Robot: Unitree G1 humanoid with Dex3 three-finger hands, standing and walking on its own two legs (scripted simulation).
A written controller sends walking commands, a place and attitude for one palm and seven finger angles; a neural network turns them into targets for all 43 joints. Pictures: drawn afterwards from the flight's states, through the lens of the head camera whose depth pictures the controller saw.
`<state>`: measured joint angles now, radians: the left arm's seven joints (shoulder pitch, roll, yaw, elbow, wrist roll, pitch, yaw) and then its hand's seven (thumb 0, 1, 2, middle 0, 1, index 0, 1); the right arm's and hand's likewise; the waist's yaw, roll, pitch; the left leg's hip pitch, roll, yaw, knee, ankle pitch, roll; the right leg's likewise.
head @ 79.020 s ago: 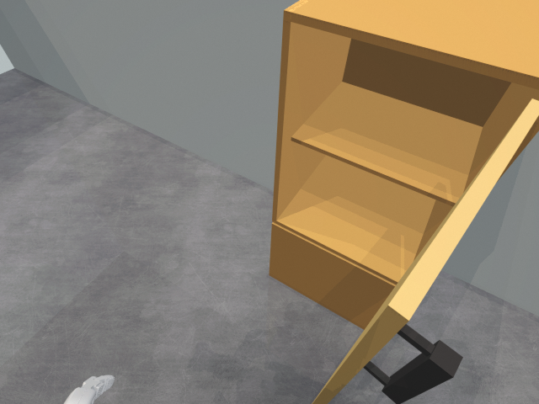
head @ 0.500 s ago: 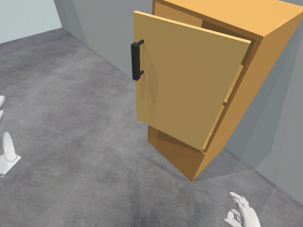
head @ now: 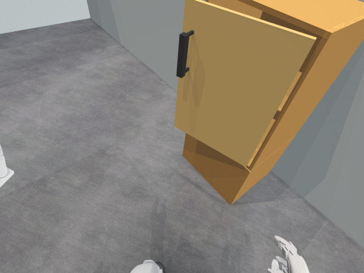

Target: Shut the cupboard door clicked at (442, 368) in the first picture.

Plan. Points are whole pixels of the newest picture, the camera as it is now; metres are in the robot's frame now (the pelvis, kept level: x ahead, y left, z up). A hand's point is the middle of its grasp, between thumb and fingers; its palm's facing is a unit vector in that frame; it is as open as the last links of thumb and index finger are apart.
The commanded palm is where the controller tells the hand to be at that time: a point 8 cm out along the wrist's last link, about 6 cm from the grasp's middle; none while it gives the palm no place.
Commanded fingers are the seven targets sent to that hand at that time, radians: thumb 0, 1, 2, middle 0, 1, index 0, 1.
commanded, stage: step back with the hand held close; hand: left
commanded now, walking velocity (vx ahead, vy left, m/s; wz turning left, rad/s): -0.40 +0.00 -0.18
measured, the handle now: (185, 54) +0.81 +0.01 +0.08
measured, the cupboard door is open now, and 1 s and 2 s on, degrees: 16 16 16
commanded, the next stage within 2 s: stop stepping back and stand still in 0.10 s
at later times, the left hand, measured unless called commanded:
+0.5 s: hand out of the picture +0.11 +0.30 +0.20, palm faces +0.38 -0.88 -0.29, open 7.4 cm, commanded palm +0.09 +0.31 +0.20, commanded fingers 0.00 0.90 0.90 -0.20 -0.30 -0.20 -0.30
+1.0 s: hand out of the picture +0.03 +0.36 +0.20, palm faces +0.42 -0.83 -0.36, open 7.4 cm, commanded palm -0.02 +0.36 +0.20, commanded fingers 0.00 0.90 0.90 -0.20 -0.30 -0.20 -0.30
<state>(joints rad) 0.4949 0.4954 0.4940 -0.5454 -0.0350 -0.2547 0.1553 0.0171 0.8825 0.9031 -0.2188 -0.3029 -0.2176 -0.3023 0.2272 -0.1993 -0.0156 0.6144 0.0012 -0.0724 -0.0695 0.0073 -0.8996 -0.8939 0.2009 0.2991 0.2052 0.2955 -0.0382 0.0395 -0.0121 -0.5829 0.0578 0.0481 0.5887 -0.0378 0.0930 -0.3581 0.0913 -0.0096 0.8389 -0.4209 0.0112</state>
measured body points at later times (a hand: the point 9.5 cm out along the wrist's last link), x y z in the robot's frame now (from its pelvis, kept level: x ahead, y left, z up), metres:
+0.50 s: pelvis -0.11 +0.05 -0.01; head -0.17 +0.11 +0.43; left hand +0.08 +0.34 +0.21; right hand -0.03 -0.24 -0.05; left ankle +0.00 +0.12 -0.72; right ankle -0.18 -0.14 -0.71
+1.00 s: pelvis -0.22 +0.10 +0.02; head -0.28 +0.11 +0.47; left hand +0.01 +0.40 +0.22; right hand -0.17 -0.18 -0.08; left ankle -0.13 +0.24 -0.64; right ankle -0.27 +0.05 -0.72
